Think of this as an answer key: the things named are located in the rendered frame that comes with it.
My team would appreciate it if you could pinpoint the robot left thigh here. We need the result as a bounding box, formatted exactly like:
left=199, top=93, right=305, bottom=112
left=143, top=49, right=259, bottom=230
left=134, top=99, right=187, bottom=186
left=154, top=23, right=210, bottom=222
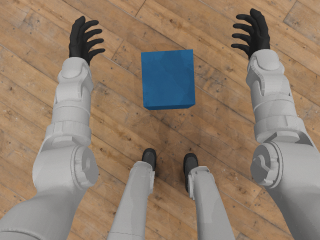
left=106, top=166, right=155, bottom=240

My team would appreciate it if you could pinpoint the robot right hand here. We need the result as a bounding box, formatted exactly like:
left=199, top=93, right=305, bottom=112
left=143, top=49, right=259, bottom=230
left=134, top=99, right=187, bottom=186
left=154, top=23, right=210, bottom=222
left=231, top=8, right=271, bottom=60

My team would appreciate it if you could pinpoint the left robot upper arm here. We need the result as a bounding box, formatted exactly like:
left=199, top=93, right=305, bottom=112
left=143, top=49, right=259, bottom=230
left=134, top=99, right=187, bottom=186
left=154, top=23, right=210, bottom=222
left=0, top=144, right=99, bottom=240

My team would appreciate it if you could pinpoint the robot left shin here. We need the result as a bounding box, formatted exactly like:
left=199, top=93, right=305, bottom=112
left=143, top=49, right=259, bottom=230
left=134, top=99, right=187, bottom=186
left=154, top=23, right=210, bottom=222
left=129, top=161, right=153, bottom=176

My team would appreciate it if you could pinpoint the right robot upper arm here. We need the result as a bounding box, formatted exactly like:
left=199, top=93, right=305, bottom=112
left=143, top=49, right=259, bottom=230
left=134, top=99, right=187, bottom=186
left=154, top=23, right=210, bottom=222
left=250, top=141, right=320, bottom=240

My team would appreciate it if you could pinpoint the robot left hand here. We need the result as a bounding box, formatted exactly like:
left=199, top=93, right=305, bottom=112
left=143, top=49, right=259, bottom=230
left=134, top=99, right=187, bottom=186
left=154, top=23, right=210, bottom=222
left=68, top=16, right=106, bottom=66

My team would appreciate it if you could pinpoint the carton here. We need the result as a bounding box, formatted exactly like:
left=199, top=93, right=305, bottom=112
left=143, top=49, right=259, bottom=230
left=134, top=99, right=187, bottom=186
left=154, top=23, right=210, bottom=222
left=141, top=49, right=196, bottom=110

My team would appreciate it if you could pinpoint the robot left forearm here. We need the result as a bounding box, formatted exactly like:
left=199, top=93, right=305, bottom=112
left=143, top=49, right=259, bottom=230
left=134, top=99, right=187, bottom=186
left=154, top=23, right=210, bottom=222
left=32, top=57, right=94, bottom=188

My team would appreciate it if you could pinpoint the robot right forearm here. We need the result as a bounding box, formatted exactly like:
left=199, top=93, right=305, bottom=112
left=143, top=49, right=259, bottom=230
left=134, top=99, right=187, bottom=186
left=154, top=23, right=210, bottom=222
left=245, top=49, right=319, bottom=152

